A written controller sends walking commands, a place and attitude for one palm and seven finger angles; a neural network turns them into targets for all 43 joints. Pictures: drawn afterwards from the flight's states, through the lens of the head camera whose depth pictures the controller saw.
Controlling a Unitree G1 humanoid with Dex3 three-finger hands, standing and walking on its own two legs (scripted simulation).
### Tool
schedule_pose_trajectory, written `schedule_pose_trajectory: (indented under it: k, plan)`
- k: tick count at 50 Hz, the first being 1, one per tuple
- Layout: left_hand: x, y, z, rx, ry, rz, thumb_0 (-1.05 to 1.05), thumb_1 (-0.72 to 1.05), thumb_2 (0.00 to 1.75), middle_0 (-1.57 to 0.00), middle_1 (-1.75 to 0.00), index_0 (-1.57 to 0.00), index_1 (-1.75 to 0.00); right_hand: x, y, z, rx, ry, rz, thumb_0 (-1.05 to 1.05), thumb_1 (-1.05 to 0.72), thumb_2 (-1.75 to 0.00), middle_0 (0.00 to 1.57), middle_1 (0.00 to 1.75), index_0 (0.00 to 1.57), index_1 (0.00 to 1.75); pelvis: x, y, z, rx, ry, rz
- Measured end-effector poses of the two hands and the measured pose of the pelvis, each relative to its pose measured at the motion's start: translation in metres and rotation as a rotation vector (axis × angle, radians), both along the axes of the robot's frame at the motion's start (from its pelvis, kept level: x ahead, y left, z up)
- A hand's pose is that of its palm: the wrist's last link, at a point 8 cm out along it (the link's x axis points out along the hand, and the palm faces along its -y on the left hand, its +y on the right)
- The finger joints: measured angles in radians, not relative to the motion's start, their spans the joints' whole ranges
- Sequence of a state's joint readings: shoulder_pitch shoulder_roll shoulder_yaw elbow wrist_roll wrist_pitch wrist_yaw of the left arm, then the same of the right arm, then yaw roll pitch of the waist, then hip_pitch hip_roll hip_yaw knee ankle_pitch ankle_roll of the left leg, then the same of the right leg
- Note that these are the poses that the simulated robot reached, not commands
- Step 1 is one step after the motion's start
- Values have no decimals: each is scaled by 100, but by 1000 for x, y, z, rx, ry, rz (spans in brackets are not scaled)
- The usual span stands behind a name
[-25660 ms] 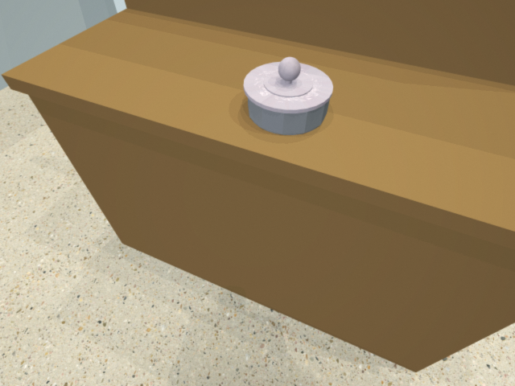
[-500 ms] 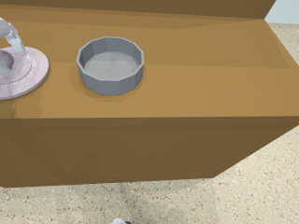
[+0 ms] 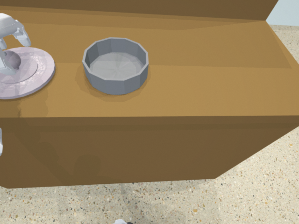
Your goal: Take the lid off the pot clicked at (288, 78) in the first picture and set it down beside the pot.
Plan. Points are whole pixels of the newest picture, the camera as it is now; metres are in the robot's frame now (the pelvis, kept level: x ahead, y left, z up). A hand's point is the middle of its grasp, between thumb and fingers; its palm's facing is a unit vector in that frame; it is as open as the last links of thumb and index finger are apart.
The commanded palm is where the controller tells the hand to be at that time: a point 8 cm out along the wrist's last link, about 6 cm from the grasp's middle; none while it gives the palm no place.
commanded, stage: raise the empty hand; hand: left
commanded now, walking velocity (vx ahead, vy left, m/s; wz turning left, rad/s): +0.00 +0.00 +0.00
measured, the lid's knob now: (9, 59) +0.50 +0.32 +0.14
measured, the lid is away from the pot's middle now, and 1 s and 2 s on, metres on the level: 0.25 0.25 0.25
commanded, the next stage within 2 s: draw the hand back to the body in 1.20 s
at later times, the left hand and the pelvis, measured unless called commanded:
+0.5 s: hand out of the picture +0.48 +0.32 +0.23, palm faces -0.29 -0.09 -0.95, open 11.0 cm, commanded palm +0.50 +0.31 +0.30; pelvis +0.00 +0.00 +0.01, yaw +1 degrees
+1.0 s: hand out of the picture +0.49 +0.31 +0.28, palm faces -0.21 -0.09 -0.97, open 11.0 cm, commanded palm +0.50 +0.30 +0.35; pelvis +0.01 -0.01 +0.01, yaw +1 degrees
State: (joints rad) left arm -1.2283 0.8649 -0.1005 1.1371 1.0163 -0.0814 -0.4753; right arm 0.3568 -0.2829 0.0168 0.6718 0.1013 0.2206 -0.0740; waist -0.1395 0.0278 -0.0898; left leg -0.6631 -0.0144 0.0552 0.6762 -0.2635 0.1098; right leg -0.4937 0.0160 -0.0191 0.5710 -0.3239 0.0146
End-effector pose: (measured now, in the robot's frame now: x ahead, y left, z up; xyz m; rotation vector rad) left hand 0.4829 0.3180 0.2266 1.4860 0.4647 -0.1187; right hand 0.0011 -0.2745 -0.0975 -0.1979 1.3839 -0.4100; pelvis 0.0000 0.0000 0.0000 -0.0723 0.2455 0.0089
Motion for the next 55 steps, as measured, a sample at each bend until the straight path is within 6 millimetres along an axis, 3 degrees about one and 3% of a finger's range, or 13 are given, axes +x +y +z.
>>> schedule_pose_trajectory:
  k: [12, 31, 43, 55]
  plan:
    - [-9, 8, 27, 14, -28, 44, 0, -14, 94, -52, -56, -52, -56, 10, 0, 3, -6, -38, 34, 1, -90, -90, 20, 30, 20, 30, -3, 2, 2, 1, -17, 12]
    - [-8, -3, 70, 30, -75, 82, 0, -14, 94, -52, -56, -52, -56, 11, 3, 2, 19, -56, 52, 1, -90, -90, 20, 30, 20, 30, -2, 2, 7, 13, -32, 17]
    - [-3, -9, 99, 40, -118, 128, 0, -14, 94, -52, -56, -52, -56, 11, -3, 3, 31, -52, 45, 1, -90, -90, 20, 30, 20, 30, 4, -5, 10, 23, -33, 15]
    - [-6, -15, 125, 62, -146, 189, 0, -14, 94, -52, -56, -52, -56, 26, -15, 2, 51, -75, 62, 1, -90, -90, 20, 30, 20, 30, 9, -18, 14, 34, -40, 19]
